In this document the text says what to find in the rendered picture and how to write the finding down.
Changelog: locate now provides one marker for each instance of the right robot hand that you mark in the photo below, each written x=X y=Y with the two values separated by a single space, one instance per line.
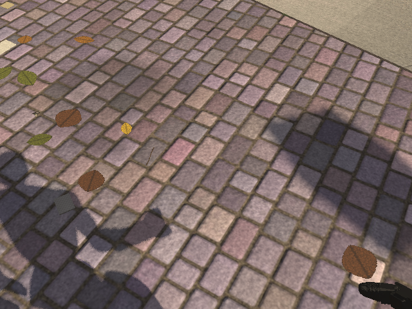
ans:
x=398 y=295

